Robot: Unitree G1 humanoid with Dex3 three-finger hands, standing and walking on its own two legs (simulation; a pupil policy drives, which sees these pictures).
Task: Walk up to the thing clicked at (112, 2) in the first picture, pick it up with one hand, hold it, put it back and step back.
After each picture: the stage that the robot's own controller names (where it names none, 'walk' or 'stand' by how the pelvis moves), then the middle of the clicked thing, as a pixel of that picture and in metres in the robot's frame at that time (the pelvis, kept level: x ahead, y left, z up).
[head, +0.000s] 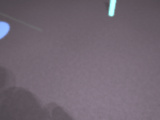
stand; (112, 7) +2.13 -0.46 -0.65
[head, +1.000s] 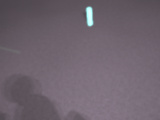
walk; (89, 16) +2.01 -0.01 -0.62
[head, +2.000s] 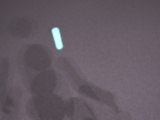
walk; (57, 38) +1.36 +0.38 -0.65
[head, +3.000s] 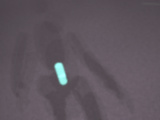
walk; (61, 74) +0.91 +0.29 -0.65
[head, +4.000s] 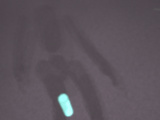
walk; (66, 105) +0.56 +0.22 -0.65
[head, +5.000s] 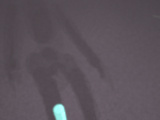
stand; (60, 115) +0.45 +0.18 -0.63
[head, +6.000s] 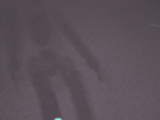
stand; out of the picture +0.40 +0.18 -0.65
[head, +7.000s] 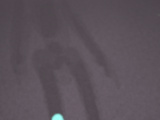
stand; out of the picture +0.38 +0.19 -0.64
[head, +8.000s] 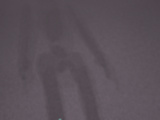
stand; out of the picture +0.38 +0.19 -0.66
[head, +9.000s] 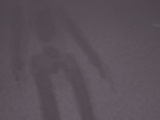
stand; out of the picture +0.37 +0.20 -0.65
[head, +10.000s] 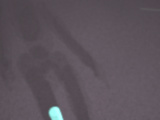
stand; (57, 117) +0.42 +0.20 -0.64
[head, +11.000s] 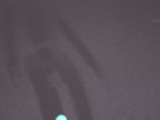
stand; out of the picture +0.40 +0.16 -0.65
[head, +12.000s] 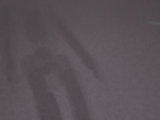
stand; out of the picture +0.36 +0.17 -0.66
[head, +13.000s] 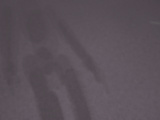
stand; out of the picture +0.37 +0.16 -0.66
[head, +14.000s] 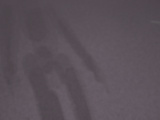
stand; out of the picture +0.37 +0.16 -0.66
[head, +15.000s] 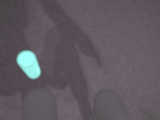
go down; (30, 66) +0.43 +0.21 -0.33
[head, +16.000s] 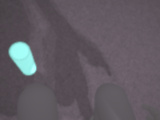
go down; (25, 61) +0.44 +0.23 -0.27
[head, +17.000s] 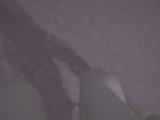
close in; out of the picture +0.42 +0.28 -0.16
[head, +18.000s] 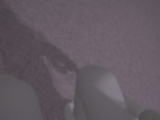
close; out of the picture +0.41 +0.28 -0.16
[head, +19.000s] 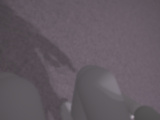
lift; out of the picture +0.39 +0.28 -0.16
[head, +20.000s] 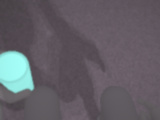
lift; (18, 80) +0.32 +0.22 -0.03
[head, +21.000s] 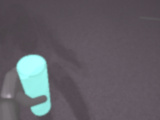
hold; (37, 89) +0.31 +0.16 +0.06
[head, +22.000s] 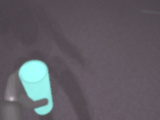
hold; (39, 91) +0.31 +0.16 +0.03
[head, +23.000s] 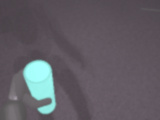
crouch; (42, 91) +0.32 +0.15 +0.02
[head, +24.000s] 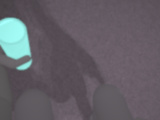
crouch; (17, 49) +0.44 +0.19 -0.06
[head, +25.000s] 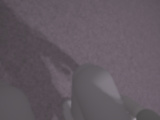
lower; out of the picture +0.41 +0.29 -0.17
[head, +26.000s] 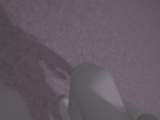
lower; out of the picture +0.43 +0.30 -0.16
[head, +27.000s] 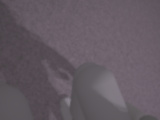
lower; out of the picture +0.42 +0.30 -0.17
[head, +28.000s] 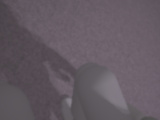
lower; out of the picture +0.41 +0.29 -0.16
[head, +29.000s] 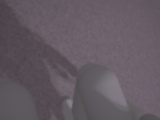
loosen; out of the picture +0.40 +0.28 -0.16
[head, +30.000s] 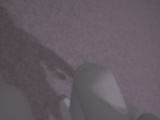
withdraw; out of the picture +0.41 +0.28 -0.16
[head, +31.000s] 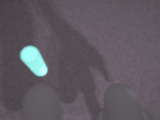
walk; (36, 63) +0.44 +0.23 -0.29
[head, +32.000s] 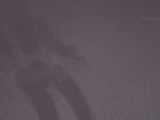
stand; out of the picture +0.36 +0.16 -0.59
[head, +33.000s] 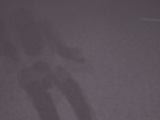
stand; out of the picture +0.38 +0.18 -0.60
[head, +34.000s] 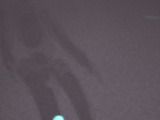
stand; out of the picture +0.38 +0.17 -0.62
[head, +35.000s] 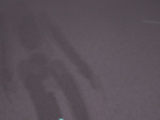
walk; out of the picture +0.39 +0.17 -0.65
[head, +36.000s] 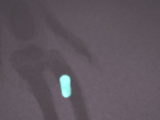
walk; (65, 86) +0.60 +0.14 -0.64
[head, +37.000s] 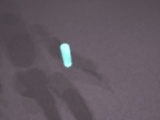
walk; (66, 55) +0.94 +0.21 -0.63
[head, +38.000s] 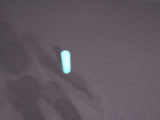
stand; (66, 62) +0.99 +0.16 -0.65
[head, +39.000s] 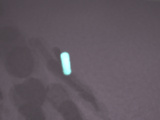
stand; (66, 64) +1.01 +0.18 -0.66
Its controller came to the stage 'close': yes
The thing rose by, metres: 0.66
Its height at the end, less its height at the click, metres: +0.00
